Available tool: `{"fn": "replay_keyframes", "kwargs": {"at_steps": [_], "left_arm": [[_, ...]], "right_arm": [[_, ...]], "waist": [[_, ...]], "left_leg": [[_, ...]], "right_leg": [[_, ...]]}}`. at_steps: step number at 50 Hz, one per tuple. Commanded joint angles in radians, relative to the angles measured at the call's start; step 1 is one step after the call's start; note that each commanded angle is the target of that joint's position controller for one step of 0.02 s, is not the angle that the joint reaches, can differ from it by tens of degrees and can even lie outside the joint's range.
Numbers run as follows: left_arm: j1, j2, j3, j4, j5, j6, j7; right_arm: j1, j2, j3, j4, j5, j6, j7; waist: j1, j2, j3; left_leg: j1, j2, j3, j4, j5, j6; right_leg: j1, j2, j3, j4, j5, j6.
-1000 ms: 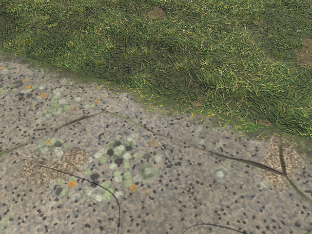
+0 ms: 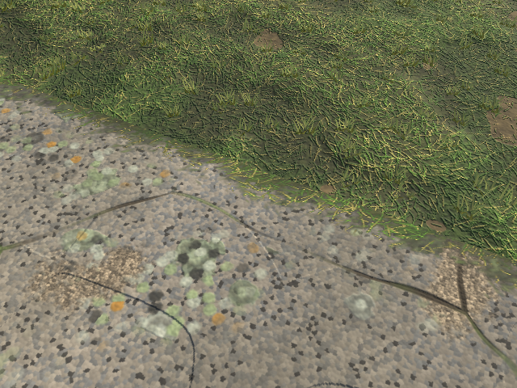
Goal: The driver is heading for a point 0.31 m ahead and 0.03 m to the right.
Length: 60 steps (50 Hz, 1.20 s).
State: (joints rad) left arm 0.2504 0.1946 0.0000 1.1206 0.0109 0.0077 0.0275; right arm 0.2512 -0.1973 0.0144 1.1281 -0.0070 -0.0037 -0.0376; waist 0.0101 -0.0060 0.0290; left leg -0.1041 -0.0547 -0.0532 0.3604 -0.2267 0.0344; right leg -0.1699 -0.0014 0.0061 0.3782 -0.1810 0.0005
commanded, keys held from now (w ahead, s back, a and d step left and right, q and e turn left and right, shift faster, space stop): no key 0.32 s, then w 0.28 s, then no key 0.40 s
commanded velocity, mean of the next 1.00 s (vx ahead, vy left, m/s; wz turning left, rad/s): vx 0.12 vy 0.00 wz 0.00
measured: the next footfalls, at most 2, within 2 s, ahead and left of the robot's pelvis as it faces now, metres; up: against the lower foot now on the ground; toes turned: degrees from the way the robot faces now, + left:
left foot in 0.98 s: +0.30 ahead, +0.03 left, +0.00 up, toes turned +2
right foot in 1.22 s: +0.23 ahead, -0.16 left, +0.00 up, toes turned -1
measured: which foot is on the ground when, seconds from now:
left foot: down 0.00-0.60, up 0.62-0.96, down 0.98-1.00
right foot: down 0.00-1.00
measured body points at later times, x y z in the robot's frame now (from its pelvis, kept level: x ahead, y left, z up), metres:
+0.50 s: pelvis +0.03 -0.01 -0.01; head +0.02 -0.01 +0.44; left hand +0.01 +0.22 -0.16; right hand -0.01 -0.24 -0.17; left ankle -0.02 +0.10 -0.74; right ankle +0.01 -0.11 -0.74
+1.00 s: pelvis +0.18 -0.04 -0.02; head +0.21 -0.04 +0.43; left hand +0.10 +0.16 -0.17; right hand +0.27 -0.26 -0.17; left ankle +0.26 +0.03 -0.75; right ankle +0.05 -0.11 -0.74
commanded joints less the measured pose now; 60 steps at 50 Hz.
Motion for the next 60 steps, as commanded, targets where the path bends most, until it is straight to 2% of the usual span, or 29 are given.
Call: {"fn": "replay_keyframes", "kwargs": {"at_steps": [1,16,17,20,22,24,25,27,29,30,31,32,33,34,35,38,43,45,47,48,49,50,51,52,53,54,56,57,60], "left_arm": [[0.046,0.09,0.011,-0.007,0.0,-0.006,0.004],[0.073,0.061,0.005,0.021,-0.001,-0.007,0.011],[0.081,0.056,0.004,0.024,0.0,-0.007,0.011],[0.074,0.076,0.019,0.005,0.008,0.003,0.005],[0.04,0.053,0.017,-0.026,0.016,0.001,-0.005],[-0.001,0.011,0.009,-0.064,0.029,-0.02,-0.015],[-0.026,0.023,0.012,-0.084,0.032,-0.033,-0.019],[-0.017,0.043,0.021,-0.105,0.022,-0.056,-0.03],[0.134,0.023,0.026,-0.065,0.005,-0.075,-0.034],[0.255,0.044,0.038,-0.024,0.003,-0.081,-0.027],[0.382,0.14,0.064,0.002,0.012,-0.087,-0.014],[0.469,0.199,0.081,0.036,0.003,-0.075,-0.014],[0.372,0.129,0.063,0.011,0.007,-0.072,-0.011],[0.291,0.096,0.052,-0.021,0.01,-0.078,-0.013],[0.236,0.078,0.045,-0.04,0.012,-0.083,-0.012],[0.222,0.037,0.019,-0.033,0.01,-0.092,-0.002],[0.246,0.038,-0.006,-0.009,0.011,-0.08,0.02],[0.262,0.039,-0.009,0.002,0.009,-0.074,0.024],[0.241,0.045,-0.009,0.003,0.001,-0.073,0.022],[0.222,0.055,-0.006,0.003,-0.004,-0.073,0.019],[0.234,0.058,-0.005,-0.001,-0.004,-0.078,0.013],[0.314,0.022,-0.01,-0.004,-0.015,-0.074,0.014],[0.36,-0.02,-0.01,0.025,-0.039,-0.047,0.016],[0.296,-0.001,0.0,0.014,-0.012,-0.026,0.019],[0.237,-0.008,0.002,0.001,0.014,-0.018,0.015],[0.205,-0.022,0.001,-0.003,0.02,-0.011,0.01],[0.218,-0.049,-0.005,0.006,0.013,0.003,0.009],[0.232,-0.051,-0.006,0.018,0.007,0.008,0.013],[0.265,-0.055,-0.008,0.048,0.003,0.017,0.019]], "right_arm": [[0.046,-0.092,-0.012,-0.009,0.0,-0.006,-0.004],[0.092,-0.057,-0.009,0.016,-0.001,-0.007,-0.008],[0.103,-0.052,-0.008,0.019,-0.002,-0.006,-0.008],[0.115,-0.095,-0.03,0.008,-0.007,0.007,-0.005],[0.157,-0.098,-0.039,0.002,-0.009,0.009,-0.001],[0.223,-0.129,-0.057,0.015,-0.01,0.002,-0.002],[0.225,-0.134,-0.064,0.012,-0.011,-0.003,0.0],[0.192,-0.141,-0.072,-0.004,-0.014,-0.016,0.005],[0.101,-0.123,-0.073,-0.033,-0.001,-0.026,0.009],[0.051,-0.095,-0.068,-0.059,-0.002,-0.036,0.012],[0.016,-0.015,-0.045,-0.094,0.003,-0.05,0.019],[0.027,-0.049,-0.053,-0.115,-0.024,-0.056,0.022],[0.04,-0.069,-0.059,-0.098,-0.04,-0.056,0.025],[0.067,-0.026,-0.05,-0.081,-0.034,-0.058,0.029],[0.079,-0.009,-0.047,-0.071,-0.024,-0.06,0.032],[0.074,-0.02,-0.052,-0.071,-0.02,-0.041,0.036],[-0.045,0.004,-0.033,-0.105,0.0,-0.021,0.019],[-0.04,-0.007,-0.031,-0.098,0.002,-0.021,0.013],[0.006,-0.018,-0.034,-0.08,0.0,-0.027,0.008],[0.06,-0.022,-0.036,-0.062,-0.004,-0.036,0.005],[0.135,-0.068,-0.048,-0.043,-0.012,-0.048,0.002],[0.216,-0.128,-0.06,-0.026,-0.024,-0.053,0.002],[0.221,-0.08,-0.046,-0.023,-0.01,-0.048,0.003],[0.159,-0.056,-0.035,-0.035,0.006,-0.046,0.006],[0.076,-0.051,-0.032,-0.052,0.004,-0.041,0.002],[0.023,-0.037,-0.024,-0.064,-0.005,-0.035,-0.004],[-0.02,-0.022,-0.015,-0.065,-0.014,-0.026,-0.015],[-0.008,-0.028,-0.016,-0.062,-0.018,-0.024,-0.015],[-0.01,-0.055,-0.024,-0.059,0.004,-0.017,-0.009]], "waist": [[0.0,0.007,0.032],[-0.003,0.005,0.037],[-0.004,0.006,0.017],[-0.01,0.041,0.071],[-0.036,0.073,0.154],[-0.059,0.162,0.165],[-0.064,0.16,0.17],[-0.035,0.135,0.152],[0.056,0.115,0.146],[0.104,0.042,0.127],[0.148,-0.197,0.08],[0.135,-0.267,0.071],[0.065,-0.093,0.124],[0.026,-0.033,0.127],[-0.001,-0.017,0.104],[-0.028,-0.075,0.045],[-0.012,-0.127,0.038],[-0.007,-0.142,0.021],[-0.035,-0.127,0.013],[-0.073,-0.093,0.003],[-0.094,-0.047,-0.048],[-0.073,0.066,-0.151],[-0.077,0.164,-0.234],[-0.055,0.118,-0.157],[-0.035,0.092,-0.058],[-0.011,0.07,-0.009],[0.032,0.099,0.023],[0.029,0.099,0.007],[0.048,0.062,-0.021]], "left_leg": [[-0.083,0.117,-0.097,-0.074,0.098,0.025],[-0.078,0.116,-0.087,-0.054,0.126,0.022],[-0.072,0.108,-0.085,-0.064,0.044,0.024],[-0.143,0.085,-0.115,-0.057,-0.397,0.076],[-0.158,0.138,-0.216,-0.096,-0.57,0.124],[-0.065,0.265,-0.392,-0.19,-0.605,0.191],[-0.065,0.306,-0.434,-0.213,-0.561,0.215],[-0.079,0.303,-0.399,-0.198,-0.468,0.214],[-0.249,0.224,-0.273,-0.104,-0.368,0.164],[-0.381,0.156,-0.182,0.021,-0.288,0.125],[-0.523,0.011,0.014,0.34,-0.207,0.064],[-0.613,-0.016,0.086,0.562,-0.326,0.045],[-0.605,0.047,0.043,0.684,-0.288,0.045],[-0.569,0.073,0.035,0.716,-0.224,0.037],[-0.525,0.092,0.04,0.709,-0.173,0.026],[-0.448,0.072,0.092,0.646,-0.086,-0.001],[-0.336,0.018,0.151,0.357,0.009,0.001],[-0.268,0.007,0.159,0.295,0.041,0.018],[-0.173,0.004,0.154,0.215,0.084,0.046],[-0.08,0.015,0.14,0.112,0.203,0.058],[0.071,0.1,0.05,0.091,0.479,0.076],[0.245,0.289,-0.126,0.155,0.927,0.168],[0.227,0.439,-0.278,0.112,1.044,0.323],[0.097,0.426,-0.291,0.042,0.802,0.33],[-0.02,0.384,-0.254,-0.017,0.596,0.3],[-0.104,0.343,-0.206,-0.065,0.466,0.259],[-0.185,0.262,-0.111,-0.106,0.323,0.183],[-0.166,0.246,-0.097,-0.101,0.295,0.167],[-0.215,0.214,-0.075,-0.093,0.027,0.112]], "right_leg": [[0.023,-0.084,0.081,-0.047,0.067,-0.027],[0.016,-0.083,0.081,-0.037,0.085,-0.032],[0.023,-0.073,0.077,-0.041,0.011,-0.034],[-0.068,-0.01,0.046,0.037,-0.367,-0.067],[-0.205,0.011,0.04,0.114,-0.443,-0.078],[-0.313,0.031,-0.049,0.269,-0.278,-0.066],[-0.328,0.007,-0.052,0.309,-0.236,-0.067],[-0.282,-0.009,-0.047,0.281,-0.255,-0.078],[0.006,0.023,-0.073,0.085,-0.178,-0.092],[0.206,-0.002,0.0,0.01,-0.164,-0.096],[0.343,-0.21,0.338,-0.16,-0.336,-0.144],[0.345,-0.375,0.578,-0.212,-0.2,-0.214],[0.266,-0.366,0.503,-0.167,0.004,-0.222],[0.208,-0.334,0.392,-0.143,0.225,-0.217],[0.184,-0.293,0.289,-0.138,0.382,-0.199],[0.179,-0.198,0.091,-0.091,0.769,-0.155],[0.14,-0.151,-0.004,-0.034,0.924,-0.121],[0.137,-0.163,0.008,0.005,0.923,-0.123],[0.117,-0.176,0.024,0.071,0.911,-0.122],[0.09,-0.165,0.016,0.137,0.87,-0.104],[0.02,-0.137,0.011,0.227,0.676,-0.076],[-0.086,-0.064,-0.025,0.392,0.19,-0.051],[-0.1,0.032,-0.037,0.574,-0.403,-0.039],[-0.12,0.019,0.012,0.629,-0.516,-0.037],[-0.135,0.007,0.027,0.628,-0.491,-0.032],[-0.118,-0.009,0.034,0.572,-0.438,-0.027],[-0.049,-0.019,0.014,0.395,-0.372,-0.01],[-0.029,-0.005,-0.007,0.326,-0.345,-0.004],[0.098,-0.001,-0.034,0.108,-0.084,-0.008]]}}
